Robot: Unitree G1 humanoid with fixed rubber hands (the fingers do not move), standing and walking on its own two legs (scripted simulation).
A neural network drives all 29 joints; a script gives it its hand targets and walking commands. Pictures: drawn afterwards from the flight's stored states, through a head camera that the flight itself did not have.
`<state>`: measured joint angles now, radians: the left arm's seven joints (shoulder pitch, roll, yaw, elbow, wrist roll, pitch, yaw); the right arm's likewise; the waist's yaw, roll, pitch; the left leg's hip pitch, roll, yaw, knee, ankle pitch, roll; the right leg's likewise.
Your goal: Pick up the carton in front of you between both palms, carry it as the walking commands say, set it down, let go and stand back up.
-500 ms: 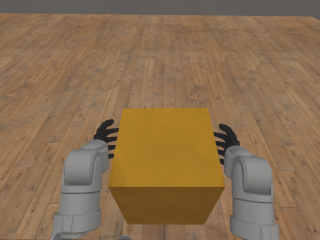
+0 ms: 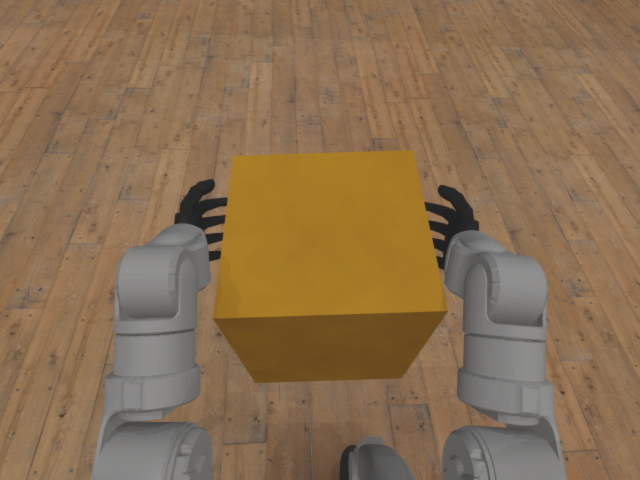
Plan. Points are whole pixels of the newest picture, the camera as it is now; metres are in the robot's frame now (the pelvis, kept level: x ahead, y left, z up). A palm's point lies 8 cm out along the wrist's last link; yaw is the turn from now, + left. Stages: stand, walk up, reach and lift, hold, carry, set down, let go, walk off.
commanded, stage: carry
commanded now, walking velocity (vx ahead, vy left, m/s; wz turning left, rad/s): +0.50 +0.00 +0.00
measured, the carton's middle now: (326, 278) +0.37 -0.02 +0.02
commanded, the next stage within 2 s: none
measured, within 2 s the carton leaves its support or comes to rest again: neither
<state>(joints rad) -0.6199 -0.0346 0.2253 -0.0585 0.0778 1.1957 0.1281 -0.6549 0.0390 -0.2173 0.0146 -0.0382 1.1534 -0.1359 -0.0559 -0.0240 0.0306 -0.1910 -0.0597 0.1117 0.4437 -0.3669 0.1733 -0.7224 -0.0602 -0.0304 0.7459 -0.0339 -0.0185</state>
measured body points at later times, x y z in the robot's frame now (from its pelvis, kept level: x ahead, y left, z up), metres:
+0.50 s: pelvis +0.35 -0.02 -0.03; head +0.41 -0.04 +0.42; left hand +0.72 +0.14 +0.07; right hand +0.73 -0.16 +0.07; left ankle +0.50 +0.12 -0.71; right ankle +0.26 -0.08 -0.77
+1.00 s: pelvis +0.69 -0.01 -0.02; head +0.72 +0.00 +0.43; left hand +1.02 +0.13 +0.06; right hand +1.01 -0.17 +0.07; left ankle +0.59 +0.07 -0.77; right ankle +0.81 -0.15 -0.73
